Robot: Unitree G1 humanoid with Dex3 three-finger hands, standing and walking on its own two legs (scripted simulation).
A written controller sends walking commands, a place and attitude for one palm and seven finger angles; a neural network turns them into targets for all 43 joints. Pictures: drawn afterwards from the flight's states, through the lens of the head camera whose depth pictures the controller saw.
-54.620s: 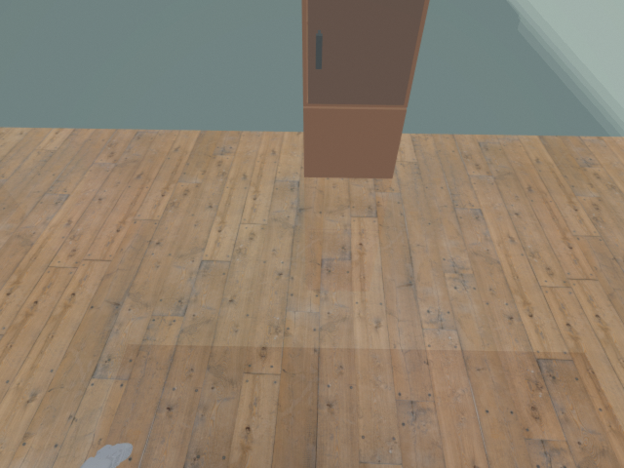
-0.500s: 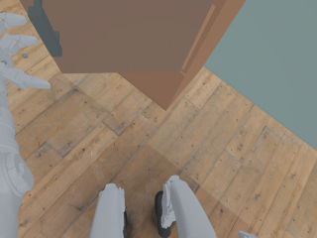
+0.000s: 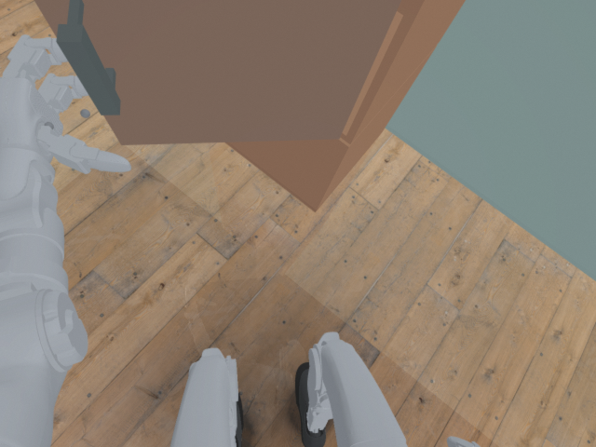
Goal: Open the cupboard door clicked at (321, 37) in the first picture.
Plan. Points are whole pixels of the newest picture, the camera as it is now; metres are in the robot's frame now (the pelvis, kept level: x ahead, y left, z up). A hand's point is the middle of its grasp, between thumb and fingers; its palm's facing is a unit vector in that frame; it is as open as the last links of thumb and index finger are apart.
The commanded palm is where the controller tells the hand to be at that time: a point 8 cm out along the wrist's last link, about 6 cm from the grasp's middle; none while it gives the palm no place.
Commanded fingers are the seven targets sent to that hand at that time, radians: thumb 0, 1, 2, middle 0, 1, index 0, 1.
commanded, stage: slide the fingers in behind the handle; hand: left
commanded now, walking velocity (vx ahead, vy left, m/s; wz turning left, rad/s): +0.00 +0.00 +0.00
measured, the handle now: (94, 60) +0.58 +0.22 +0.04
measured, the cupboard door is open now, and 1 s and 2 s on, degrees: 45 45 47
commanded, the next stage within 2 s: close the thumb around the handle in 0.82 s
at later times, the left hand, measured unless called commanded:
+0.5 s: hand (108, 109) +0.52 +0.20 +0.03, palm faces +0.07 -1.00 -0.01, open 14.0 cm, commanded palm +0.50 +0.23 +0.03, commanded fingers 0.00 -0.50 0.30 -0.30 -1.20 -0.30 -1.20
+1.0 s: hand (108, 107) +0.52 +0.20 +0.03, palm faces +0.06 -1.00 -0.01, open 13.9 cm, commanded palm +0.50 +0.23 +0.03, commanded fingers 0.00 -0.22 0.42 -0.32 -1.23 -0.32 -1.23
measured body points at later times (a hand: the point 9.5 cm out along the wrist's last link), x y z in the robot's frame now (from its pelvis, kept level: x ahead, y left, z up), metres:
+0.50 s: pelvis +0.00 -0.01 +0.00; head +0.18 +0.03 +0.41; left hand +0.51 +0.26 +0.04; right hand +0.04 -0.27 -0.11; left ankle +0.01 +0.09 -0.59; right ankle +0.06 -0.12 -0.59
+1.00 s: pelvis +0.00 +0.00 +0.00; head +0.18 +0.03 +0.41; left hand +0.51 +0.26 +0.04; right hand +0.03 -0.27 -0.11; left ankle +0.01 +0.09 -0.59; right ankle +0.06 -0.12 -0.59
